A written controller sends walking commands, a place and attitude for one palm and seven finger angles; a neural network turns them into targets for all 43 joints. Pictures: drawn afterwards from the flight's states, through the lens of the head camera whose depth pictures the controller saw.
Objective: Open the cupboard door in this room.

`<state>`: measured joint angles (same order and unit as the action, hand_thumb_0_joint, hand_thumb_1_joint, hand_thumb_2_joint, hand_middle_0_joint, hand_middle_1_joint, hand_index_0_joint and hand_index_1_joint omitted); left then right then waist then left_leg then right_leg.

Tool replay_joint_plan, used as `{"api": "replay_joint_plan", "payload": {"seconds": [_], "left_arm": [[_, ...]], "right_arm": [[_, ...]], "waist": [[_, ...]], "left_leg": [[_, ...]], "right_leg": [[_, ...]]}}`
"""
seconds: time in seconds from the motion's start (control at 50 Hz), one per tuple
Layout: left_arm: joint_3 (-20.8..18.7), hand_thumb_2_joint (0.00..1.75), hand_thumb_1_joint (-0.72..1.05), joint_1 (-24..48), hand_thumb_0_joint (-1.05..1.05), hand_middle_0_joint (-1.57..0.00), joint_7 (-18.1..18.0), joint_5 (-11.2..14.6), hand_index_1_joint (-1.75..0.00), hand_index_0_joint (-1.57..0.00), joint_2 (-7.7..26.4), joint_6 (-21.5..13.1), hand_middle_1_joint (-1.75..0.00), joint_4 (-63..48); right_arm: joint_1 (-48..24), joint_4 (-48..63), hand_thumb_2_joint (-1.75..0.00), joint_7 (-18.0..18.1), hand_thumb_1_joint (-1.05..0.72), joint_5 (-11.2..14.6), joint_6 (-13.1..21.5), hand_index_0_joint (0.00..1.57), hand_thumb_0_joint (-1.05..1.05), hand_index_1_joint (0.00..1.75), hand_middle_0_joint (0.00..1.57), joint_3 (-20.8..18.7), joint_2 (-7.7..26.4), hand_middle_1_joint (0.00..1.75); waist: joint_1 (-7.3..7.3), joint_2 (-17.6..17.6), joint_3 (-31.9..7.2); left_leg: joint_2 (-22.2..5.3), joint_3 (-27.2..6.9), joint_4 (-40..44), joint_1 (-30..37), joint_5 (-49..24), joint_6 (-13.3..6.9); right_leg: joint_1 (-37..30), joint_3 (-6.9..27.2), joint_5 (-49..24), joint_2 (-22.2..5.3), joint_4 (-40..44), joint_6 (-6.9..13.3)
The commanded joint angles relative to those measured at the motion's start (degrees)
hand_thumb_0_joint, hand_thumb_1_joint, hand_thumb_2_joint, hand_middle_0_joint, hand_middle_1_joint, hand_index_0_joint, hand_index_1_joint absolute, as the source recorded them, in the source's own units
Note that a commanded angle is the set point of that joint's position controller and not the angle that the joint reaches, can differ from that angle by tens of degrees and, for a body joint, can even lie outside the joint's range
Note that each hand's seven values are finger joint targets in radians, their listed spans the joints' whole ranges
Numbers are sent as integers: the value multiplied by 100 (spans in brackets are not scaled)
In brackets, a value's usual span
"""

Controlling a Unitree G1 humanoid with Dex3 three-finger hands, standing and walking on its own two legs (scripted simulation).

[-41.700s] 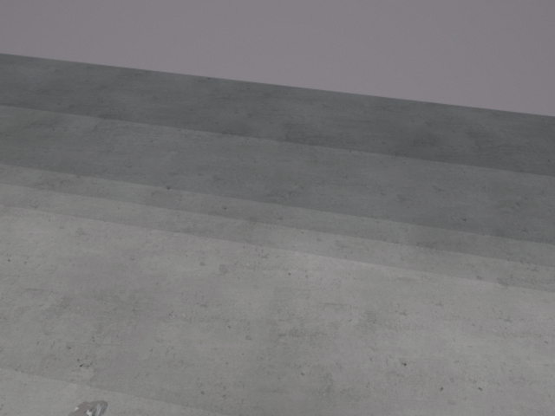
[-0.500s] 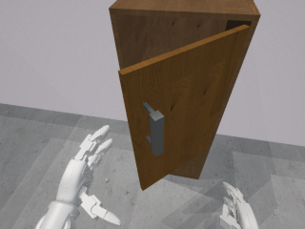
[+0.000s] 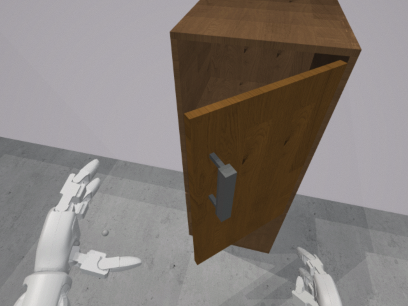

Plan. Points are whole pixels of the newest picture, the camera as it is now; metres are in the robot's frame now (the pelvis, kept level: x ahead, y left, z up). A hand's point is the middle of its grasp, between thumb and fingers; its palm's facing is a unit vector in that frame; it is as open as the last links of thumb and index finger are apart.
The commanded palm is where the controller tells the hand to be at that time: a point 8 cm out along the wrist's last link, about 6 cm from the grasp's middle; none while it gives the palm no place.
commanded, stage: draw the hand back to the body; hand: left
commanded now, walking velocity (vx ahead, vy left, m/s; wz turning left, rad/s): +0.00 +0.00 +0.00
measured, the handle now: (219, 187) +0.33 +0.01 +0.08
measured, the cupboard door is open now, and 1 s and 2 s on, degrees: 44 44 44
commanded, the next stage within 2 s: step back with the hand held close in 0.88 s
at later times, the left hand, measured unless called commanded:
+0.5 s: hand (54, 205) +0.20 +0.25 +0.17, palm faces +0.43 -0.80 -0.42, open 9.1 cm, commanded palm +0.15 +0.29 +0.18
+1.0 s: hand (54, 213) +0.19 +0.24 +0.17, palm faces +0.44 -0.80 -0.40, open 7.4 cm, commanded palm +0.14 +0.28 +0.19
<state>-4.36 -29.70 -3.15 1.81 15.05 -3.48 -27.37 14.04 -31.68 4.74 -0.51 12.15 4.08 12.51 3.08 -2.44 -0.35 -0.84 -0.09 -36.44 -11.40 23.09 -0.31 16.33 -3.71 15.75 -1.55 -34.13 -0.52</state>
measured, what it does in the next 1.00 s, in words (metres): stands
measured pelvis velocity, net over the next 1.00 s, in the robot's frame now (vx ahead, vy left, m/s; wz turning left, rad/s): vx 0.00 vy -0.02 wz -0.02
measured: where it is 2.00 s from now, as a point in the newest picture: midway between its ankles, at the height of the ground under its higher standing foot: outside the picture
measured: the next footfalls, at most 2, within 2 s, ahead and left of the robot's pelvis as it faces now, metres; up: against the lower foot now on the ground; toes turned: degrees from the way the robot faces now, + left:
none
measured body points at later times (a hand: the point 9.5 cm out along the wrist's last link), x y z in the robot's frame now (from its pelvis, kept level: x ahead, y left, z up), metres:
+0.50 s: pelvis +0.01 -0.01 +0.02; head +0.00 -0.02 +0.46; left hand +0.18 +0.29 +0.19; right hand +0.20 -0.22 -0.06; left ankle -0.04 +0.11 -0.73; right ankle +0.03 -0.13 -0.73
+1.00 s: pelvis +0.00 -0.02 +0.02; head -0.02 -0.03 +0.47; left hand +0.16 +0.28 +0.19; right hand +0.18 -0.24 -0.07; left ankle -0.04 +0.11 -0.73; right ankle +0.03 -0.13 -0.73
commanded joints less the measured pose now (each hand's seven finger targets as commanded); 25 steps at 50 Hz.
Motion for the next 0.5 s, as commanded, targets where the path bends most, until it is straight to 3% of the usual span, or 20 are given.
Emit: {"api": "replay_joint_plan", "payload": {"seconds": [0.0, 0.06, 0.1, 0.22, 0.28, 0.36, 0.4, 0.44, 0.48], "left_arm": [[-600, 54, 6, 513, 0, -17, -311, -118, -30, -17, 673, -484, -30, -1196], [-730, 58, 17, 567, 0, -17, -363, -147, -30, -17, 741, -548, -30, -1285], [-866, 62, 23, 511, 0, -18, -383, -137, -30, -18, 810, -550, -30, -1185], [-1301, 70, 44, 459, 0, -18, -395, -115, -30, -18, 1000, -567, -30, -1077], [-1610, 75, 55, 539, 0, -19, -409, -103, -30, -19, 1217, -559, -30, -965], [-1839, 81, 69, 646, 0, -19, -407, -35, -30, -19, 1261, -559, -30, -882], [-1987, 84, 76, 772, 0, -19, -428, -21, -30, -19, 1368, -574, -30, -901], [-2094, 87, 83, 848, 0, -20, -442, -5, -30, -20, 1435, -586, -30, -897], [-2274, 90, 90, 951, 0, -20, -463, -8, -30, -20, 1602, -580, -30, -839]], "right_arm": [[-745, 770, -90, 62, -90, -16, 295, 20, 0, 30, 20, -297, 540, 30], [-782, 678, -90, 36, -90, -35, 291, 20, 0, 30, 20, -309, 541, 30], [-829, 625, -90, 33, -90, -47, 273, 20, 0, 30, 20, -327, 559, 30], [-874, 490, -90, -17, -90, -44, 178, 20, 0, 30, 20, -388, 569, 30], [-932, 436, -90, -24, -90, -37, 116, 20, 0, 30, 20, -420, 592, 30], [-957, 414, -90, -22, -90, -15, 12, 20, 0, 30, 20, -457, 571, 30], [-981, 384, -90, -10, -90, -25, 7, 20, 0, 30, 20, -454, 574, 30], [-974, 368, -90, -23, -90, -14, -9, 20, 0, 30, 20, -478, 586, 30], [-1019, 314, -90, 0, -90, -8, -5, 20, 0, 30, 20, -489, 609, 30]], "waist": [[11, -115, -214], [28, -215, -329], [51, -19, -278], [107, -78, -331], [140, -104, -263], [123, 27, -263], [133, -223, -262], [129, -123, -292], [159, -394, -242]], "left_leg": [[-13, -46, 1184, -273, -1454, -11], [-25, -38, 1325, -64, -1836, 12], [-62, -64, 1421, -6, -2018, 21], [-95, -22, 1537, 228, -2667, 65], [-85, 16, 1572, 261, -2654, 66], [-72, 97, 1611, 364, -2509, 18], [-50, 105, 1644, 385, -2504, 20], [-60, 106, 1652, 441, -2530, 19], [-51, 131, 1648, 490, -2532, 15]], "right_leg": [[-903, 77, -701, 62, 800, 181], [-1121, 72, -958, 72, 877, 178], [-1222, 51, -1072, 81, 934, 167], [-1458, 76, -1480, 105, 1043, 155], [-1527, 100, -1546, 118, 1139, 168], [-1534, 150, -1564, 128, 1250, 147], [-1580, 169, -1587, 104, 1279, 162], [-1577, 170, -1580, 118, 1304, 153], [-1555, 189, -1587, 114, 1349, 167]]}}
